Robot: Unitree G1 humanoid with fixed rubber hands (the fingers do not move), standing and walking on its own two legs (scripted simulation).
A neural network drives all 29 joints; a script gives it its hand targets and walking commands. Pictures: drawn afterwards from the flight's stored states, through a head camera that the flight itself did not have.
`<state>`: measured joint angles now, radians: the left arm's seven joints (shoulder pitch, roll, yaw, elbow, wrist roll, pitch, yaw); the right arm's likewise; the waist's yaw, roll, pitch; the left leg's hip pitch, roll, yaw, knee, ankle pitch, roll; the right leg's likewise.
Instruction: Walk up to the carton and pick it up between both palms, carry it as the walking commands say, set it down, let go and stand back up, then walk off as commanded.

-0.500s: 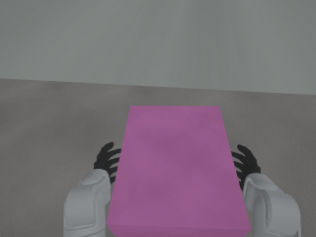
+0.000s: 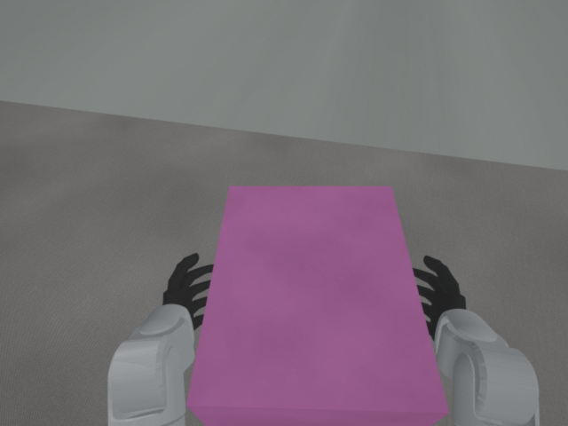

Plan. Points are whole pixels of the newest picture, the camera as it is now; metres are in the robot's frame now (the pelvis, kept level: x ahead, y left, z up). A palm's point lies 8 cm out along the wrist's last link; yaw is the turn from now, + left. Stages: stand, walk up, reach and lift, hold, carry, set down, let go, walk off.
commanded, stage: carry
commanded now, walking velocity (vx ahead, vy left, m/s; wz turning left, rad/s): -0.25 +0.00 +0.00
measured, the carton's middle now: (309, 316) +0.29 +0.01 +0.01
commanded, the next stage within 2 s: none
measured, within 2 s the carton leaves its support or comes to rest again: neither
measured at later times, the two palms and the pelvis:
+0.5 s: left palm out of the picture +0.08 +0.15 +0.09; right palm out of the picture +0.07 -0.17 +0.08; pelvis -0.19 +0.00 -0.01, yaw +0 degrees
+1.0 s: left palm out of the picture -0.11 +0.10 +0.09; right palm out of the picture -0.14 -0.22 +0.07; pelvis -0.38 -0.03 +0.00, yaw -2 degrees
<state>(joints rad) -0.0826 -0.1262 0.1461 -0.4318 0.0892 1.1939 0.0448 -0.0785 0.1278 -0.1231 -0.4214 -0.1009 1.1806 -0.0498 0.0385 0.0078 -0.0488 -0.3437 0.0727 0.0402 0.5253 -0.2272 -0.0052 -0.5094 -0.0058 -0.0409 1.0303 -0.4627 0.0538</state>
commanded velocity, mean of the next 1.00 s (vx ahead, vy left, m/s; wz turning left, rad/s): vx -0.25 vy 0.00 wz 0.00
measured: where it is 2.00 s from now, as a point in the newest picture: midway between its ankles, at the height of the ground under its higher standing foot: outside the picture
